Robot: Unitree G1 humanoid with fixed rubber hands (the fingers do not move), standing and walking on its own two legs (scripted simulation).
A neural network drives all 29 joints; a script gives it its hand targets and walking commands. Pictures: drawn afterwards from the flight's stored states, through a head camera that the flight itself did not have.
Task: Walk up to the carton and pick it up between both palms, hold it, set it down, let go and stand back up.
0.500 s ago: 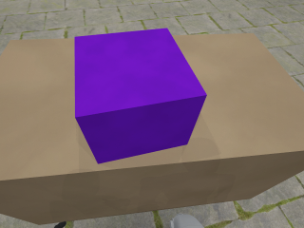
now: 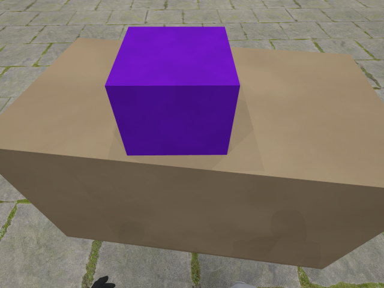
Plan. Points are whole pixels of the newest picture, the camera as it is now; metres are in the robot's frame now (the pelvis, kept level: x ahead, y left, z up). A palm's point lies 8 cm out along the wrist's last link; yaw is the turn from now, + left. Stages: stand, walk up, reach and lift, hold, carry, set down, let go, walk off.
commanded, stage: walk up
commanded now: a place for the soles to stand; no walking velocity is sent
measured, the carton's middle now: (176, 89) +0.62 +0.06 +0.08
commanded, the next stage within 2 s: none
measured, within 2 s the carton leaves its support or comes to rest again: neither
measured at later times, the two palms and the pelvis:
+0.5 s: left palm out of the picture -0.05 +0.27 -0.11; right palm out of the picture -0.08 -0.22 -0.09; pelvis -0.03 +0.02 +0.03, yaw +0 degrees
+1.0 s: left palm out of the picture +0.10 +0.16 -0.10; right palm out of the picture +0.08 -0.30 -0.13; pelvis +0.09 -0.06 +0.02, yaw +0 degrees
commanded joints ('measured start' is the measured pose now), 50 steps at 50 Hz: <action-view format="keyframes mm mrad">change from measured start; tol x32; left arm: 1 -21 258 94 -60 8 6 12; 34 492 221 95 43 -10 -76 -3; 50 213 109 45 13 -14 -57 13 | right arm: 1 331 -81 -15 12 16 0 30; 50 15 5 51 109 -12 -30 -52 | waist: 1 -93 -256 -67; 4 -175 329 103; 50 5 -101 -27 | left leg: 1 247 -12 166 -350 47 37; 6 -46 415 -676 -948 -550 214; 17 382 281 -249 -886 -122 140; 28 118 290 -129 -829 3 223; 36 -273 86 -8 40 44 22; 50 -110 76 107 -176 374 2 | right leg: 1 -110 -177 228 -429 -719 -46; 4 -494 158 46 404 -595 64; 8 -312 111 275 521 -205 51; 30 118 72 5 -99 -5 29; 36 291 -313 685 -456 -569 -109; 50 251 -114 116 -174 856 -40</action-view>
